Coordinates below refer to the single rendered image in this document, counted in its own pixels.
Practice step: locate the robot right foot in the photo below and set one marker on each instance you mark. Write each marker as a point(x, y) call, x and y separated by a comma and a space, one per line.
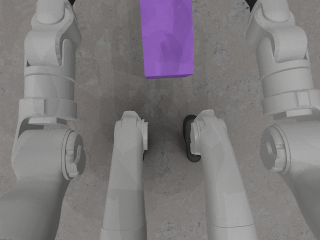
point(186, 135)

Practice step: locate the left robot forearm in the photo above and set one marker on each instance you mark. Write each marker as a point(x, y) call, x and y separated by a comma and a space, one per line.
point(49, 68)

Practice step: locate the right robot forearm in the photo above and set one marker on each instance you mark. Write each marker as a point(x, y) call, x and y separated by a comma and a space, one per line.
point(281, 51)

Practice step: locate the robot right hand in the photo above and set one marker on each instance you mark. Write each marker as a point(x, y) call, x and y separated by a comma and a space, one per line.
point(251, 4)

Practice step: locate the right robot thigh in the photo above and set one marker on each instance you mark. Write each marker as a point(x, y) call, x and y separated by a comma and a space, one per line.
point(228, 212)

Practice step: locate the carton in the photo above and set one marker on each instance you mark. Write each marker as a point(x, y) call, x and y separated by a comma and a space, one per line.
point(167, 38)

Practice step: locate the robot right upper arm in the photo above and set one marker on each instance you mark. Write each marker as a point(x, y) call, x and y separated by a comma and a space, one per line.
point(293, 151)

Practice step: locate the robot left upper arm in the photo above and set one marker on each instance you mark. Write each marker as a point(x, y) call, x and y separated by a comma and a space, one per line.
point(44, 162)

